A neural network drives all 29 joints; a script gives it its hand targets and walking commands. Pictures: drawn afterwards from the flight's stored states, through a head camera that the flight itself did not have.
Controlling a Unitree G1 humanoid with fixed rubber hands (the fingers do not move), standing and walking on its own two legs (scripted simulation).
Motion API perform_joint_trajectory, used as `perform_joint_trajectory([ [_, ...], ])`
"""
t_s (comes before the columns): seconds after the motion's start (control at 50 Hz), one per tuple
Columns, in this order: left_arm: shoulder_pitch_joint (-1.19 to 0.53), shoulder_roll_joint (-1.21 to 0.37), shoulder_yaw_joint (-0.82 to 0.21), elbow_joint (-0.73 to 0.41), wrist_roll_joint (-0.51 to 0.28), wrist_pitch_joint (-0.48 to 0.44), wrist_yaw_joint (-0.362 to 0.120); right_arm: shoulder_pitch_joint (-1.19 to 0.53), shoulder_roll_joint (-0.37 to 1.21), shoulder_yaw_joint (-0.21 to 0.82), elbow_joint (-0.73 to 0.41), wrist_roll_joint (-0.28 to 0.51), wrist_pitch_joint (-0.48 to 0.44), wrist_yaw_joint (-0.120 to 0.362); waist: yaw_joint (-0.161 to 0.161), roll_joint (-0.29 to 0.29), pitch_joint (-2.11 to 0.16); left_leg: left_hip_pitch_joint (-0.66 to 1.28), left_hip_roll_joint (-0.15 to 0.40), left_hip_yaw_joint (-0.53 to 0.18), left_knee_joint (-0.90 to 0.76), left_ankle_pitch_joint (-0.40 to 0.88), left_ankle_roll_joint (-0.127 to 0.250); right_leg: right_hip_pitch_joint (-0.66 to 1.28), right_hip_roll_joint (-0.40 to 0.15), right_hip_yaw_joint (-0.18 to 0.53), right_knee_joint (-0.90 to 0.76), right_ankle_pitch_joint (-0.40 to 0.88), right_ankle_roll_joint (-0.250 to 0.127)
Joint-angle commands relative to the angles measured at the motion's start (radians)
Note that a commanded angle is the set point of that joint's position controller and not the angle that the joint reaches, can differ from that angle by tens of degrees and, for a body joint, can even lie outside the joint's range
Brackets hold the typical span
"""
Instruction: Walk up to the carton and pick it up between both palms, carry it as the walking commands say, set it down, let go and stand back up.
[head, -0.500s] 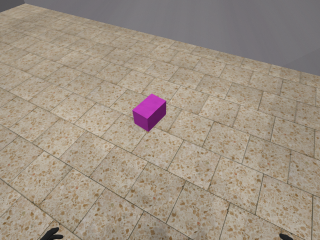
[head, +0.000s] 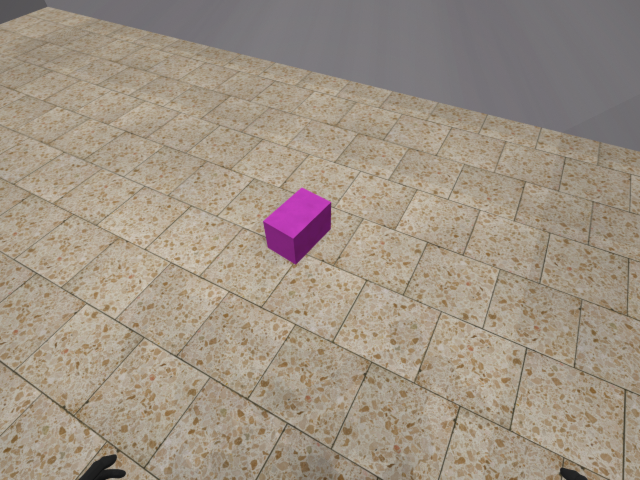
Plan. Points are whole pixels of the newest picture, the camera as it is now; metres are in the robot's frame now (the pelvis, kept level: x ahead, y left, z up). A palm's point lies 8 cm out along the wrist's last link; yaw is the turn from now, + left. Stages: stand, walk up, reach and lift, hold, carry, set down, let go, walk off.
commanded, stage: stand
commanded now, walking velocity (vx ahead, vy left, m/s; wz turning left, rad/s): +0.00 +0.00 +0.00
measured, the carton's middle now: (298, 225) +1.15 +0.14 -0.70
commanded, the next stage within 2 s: walk up in 0.12 s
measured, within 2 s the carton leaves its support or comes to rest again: neither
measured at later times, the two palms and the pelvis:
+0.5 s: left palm out of the picture +0.08 +0.37 -0.09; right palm out of the picture +0.13 -0.33 -0.09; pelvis +0.02 +0.01 +0.00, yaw +2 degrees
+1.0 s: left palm (72, 362) +0.29 +0.41 -0.09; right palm (551, 419) +0.22 -0.28 -0.07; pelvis +0.19 +0.08 +0.00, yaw +3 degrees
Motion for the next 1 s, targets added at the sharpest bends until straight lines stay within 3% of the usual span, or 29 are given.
perform_joint_trajectory([
  [0.0, -0.034, 0.163, 0.027, -0.037, 0.000, -0.009, 0.005, -0.026, -0.165, -0.030, -0.035, 0.000, -0.009, -0.004, -0.001, -0.001, -0.064, 0.014, 0.117, -0.077, -0.038, 0.125, 0.031, 0.015, -0.126, 0.096, -0.037, 0.147, -0.022],
  [0.28, -0.034, 0.164, 0.028, -0.039, 0.001, -0.008, 0.006, -0.026, -0.165, -0.031, -0.034, 0.000, -0.008, -0.005, 0.000, 0.001, -0.067, 0.019, 0.118, -0.077, -0.040, 0.126, 0.030, 0.019, -0.127, 0.097, -0.042, 0.149, -0.022],
  [0.3, 0.047, 0.245, 0.087, -0.097, 0.016, -0.023, -0.023, 0.050, -0.229, -0.084, -0.077, -0.014, -0.020, 0.023, 0.006, -0.025, -0.147, -0.003, 0.070, -0.079, 0.063, -0.346, 0.103, 0.078, -0.080, 0.092, 0.018, -0.346, -0.063],
  [0.32, 0.060, 0.263, 0.092, -0.098, 0.024, -0.029, -0.029, 0.035, -0.235, -0.088, -0.095, -0.023, -0.020, 0.034, 0.024, -0.035, -0.060, -0.149, 0.067, -0.077, 0.112, -0.454, 0.105, 0.042, -0.128, 0.167, 0.000, -0.516, -0.099],
  [0.34, 0.090, 0.279, 0.104, -0.103, 0.026, -0.032, -0.033, -0.016, -0.221, -0.086, -0.121, -0.022, -0.020, 0.043, 0.050, -0.074, 0.012, -0.297, 0.034, -0.028, 0.190, -0.423, 0.084, 0.059, -0.181, 0.246, -0.051, -0.613, -0.135],
  [0.36, 0.113, 0.296, 0.116, -0.118, 0.026, -0.035, -0.034, -0.060, -0.197, -0.085, -0.152, -0.024, -0.020, 0.051, 0.075, -0.146, 0.077, -0.407, 0.003, 0.023, 0.328, -0.294, 0.062, 0.072, -0.268, 0.342, -0.129, -0.630, -0.181],
  [0.38, 0.137, 0.305, 0.125, -0.130, 0.029, -0.042, -0.032, -0.082, -0.195, -0.092, -0.171, -0.027, -0.023, 0.053, 0.104, -0.153, 0.111, -0.514, 0.033, -0.037, 0.427, -0.289, 0.054, 0.125, -0.342, 0.422, -0.167, -0.519, -0.239],
  [0.4, 0.166, 0.297, 0.127, -0.133, 0.031, -0.050, -0.031, -0.095, -0.204, -0.097, -0.185, -0.023, -0.030, 0.054, 0.112, -0.103, 0.121, -0.578, 0.054, -0.090, 0.457, -0.282, 0.056, 0.185, -0.364, 0.434, -0.161, -0.376, -0.264],
  [0.44, 0.162, 0.282, 0.128, -0.162, 0.026, -0.057, -0.035, -0.063, -0.207, -0.105, -0.201, -0.020, -0.037, 0.069, 0.092, -0.067, 0.062, -0.531, 0.056, -0.093, 0.456, -0.278, 0.046, 0.205, -0.316, 0.334, -0.159, -0.308, -0.231],
  [0.46, 0.129, 0.280, 0.129, -0.186, 0.027, -0.057, -0.041, -0.026, -0.206, -0.110, -0.198, -0.020, -0.035, 0.079, 0.066, -0.085, 0.035, -0.459, 0.050, -0.058, 0.443, -0.262, 0.036, 0.155, -0.284, 0.270, -0.161, -0.319, -0.212],
  [0.5, 0.054, 0.292, 0.128, -0.238, 0.032, -0.052, -0.051, 0.046, -0.199, -0.119, -0.204, -0.013, -0.031, 0.091, 0.013, -0.180, 0.045, -0.282, 0.058, -0.015, 0.357, -0.213, 0.026, -0.028, -0.243, 0.175, -0.155, -0.332, -0.188],
  [0.52, 0.031, 0.287, 0.125, -0.256, 0.030, -0.050, -0.057, 0.079, -0.199, -0.127, -0.200, -0.013, -0.032, 0.091, -0.010, -0.180, 0.053, -0.200, 0.044, 0.016, 0.306, -0.162, 0.020, -0.098, -0.216, 0.127, -0.131, -0.296, -0.173],
  [0.56, 0.038, 0.260, 0.113, -0.272, 0.024, -0.042, -0.061, 0.175, -0.189, -0.138, -0.177, -0.019, -0.040, 0.080, -0.059, -0.116, 0.035, 0.001, -0.014, 0.097, 0.196, -0.010, 0.010, -0.226, -0.165, 0.034, 0.021, -0.280, -0.140],
  [0.58, 0.060, 0.226, 0.100, -0.284, 0.024, -0.039, -0.062, 0.260, -0.217, -0.151, -0.158, -0.020, -0.047, 0.069, -0.090, -0.020, -0.010, 0.156, -0.042, 0.092, 0.168, -0.056, 0.028, -0.311, -0.128, -0.015, 0.193, -0.245, -0.124],
  [0.6, 0.096, 0.169, 0.080, -0.304, 0.018, -0.039, -0.063, 0.375, -0.299, -0.176, -0.148, -0.024, -0.054, 0.053, -0.152, 0.220, -0.062, 0.309, 0.086, -0.111, 0.024, -0.302, 0.093, -0.470, -0.043, -0.108, 0.533, -0.279, -0.093],
  [0.62, 0.108, 0.111, 0.060, -0.340, 0.019, -0.044, -0.055, 0.417, -0.406, -0.186, -0.181, -0.032, -0.069, 0.044, -0.147, 0.387, -0.078, 0.288, 0.347, -0.616, -0.129, -0.505, 0.190, -0.638, 0.069, 0.023, 0.800, -0.458, -0.053],
  [0.64, 0.107, 0.235, 0.094, -0.309, 0.022, -0.033, -0.045, 0.316, -0.402, -0.178, -0.226, 0.000, -0.073, 0.040, -0.107, 0.082, -0.033, 0.119, 0.408, -0.664, -0.119, -0.557, 0.252, -0.580, -0.029, 0.183, 0.853, -0.347, -0.054],
  [0.66, 0.163, 0.263, 0.095, -0.289, 0.003, -0.027, -0.051, 0.258, -0.349, -0.168, -0.241, 0.008, -0.080, 0.039, -0.055, 0.004, -0.010, 0.064, 0.367, -0.550, -0.097, -0.512, 0.241, -0.534, -0.073, 0.173, 0.843, -0.245, -0.054],
  [0.7, 0.247, 0.250, 0.099, -0.257, -0.009, -0.026, -0.056, 0.191, -0.296, -0.144, -0.274, -0.004, -0.086, 0.035, -0.001, 0.037, 0.009, -0.033, 0.263, -0.345, -0.097, -0.389, 0.193, -0.447, -0.077, 0.137, 0.764, -0.159, -0.033],
  [0.74, 0.249, 0.228, 0.106, -0.257, -0.004, -0.021, -0.069, 0.208, -0.284, -0.143, -0.286, -0.009, -0.090, 0.039, -0.007, 0.110, 0.042, -0.124, 0.202, -0.213, -0.116, -0.258, 0.179, -0.366, -0.063, 0.087, 0.670, -0.104, -0.003],
  [0.8, 0.187, 0.205, 0.104, -0.303, -0.001, -0.020, -0.084, 0.235, -0.287, -0.147, -0.302, -0.017, -0.090, 0.040, -0.022, 0.176, 0.097, -0.149, 0.201, -0.154, -0.147, -0.250, 0.208, -0.378, -0.071, 0.045, 0.535, -0.064, 0.024],
  [0.88, 0.078, 0.189, 0.104, -0.342, 0.009, -0.026, -0.097, 0.299, -0.295, -0.154, -0.318, -0.010, -0.092, 0.040, -0.065, 0.150, 0.086, -0.069, 0.204, -0.129, -0.137, -0.210, 0.209, -0.383, -0.075, -0.012, 0.378, -0.006, 0.006],
  [0.94, 0.034, 0.167, 0.103, -0.363, 0.012, -0.032, -0.100, 0.329, -0.293, -0.152, -0.330, -0.003, -0.087, 0.040, -0.075, 0.133, 0.055, -0.017, 0.202, -0.104, -0.067, -0.079, 0.202, -0.346, -0.050, -0.054, 0.293, -0.034, -0.016],
  [0.98, 0.034, 0.154, 0.104, -0.372, 0.010, -0.040, -0.097, 0.339, -0.292, -0.147, -0.341, 0.001, -0.083, 0.039, -0.065, 0.135, 0.027, 0.005, 0.215, -0.095, 0.015, 0.099, 0.203, -0.291, -0.028, -0.076, 0.244, -0.074, -0.034],
])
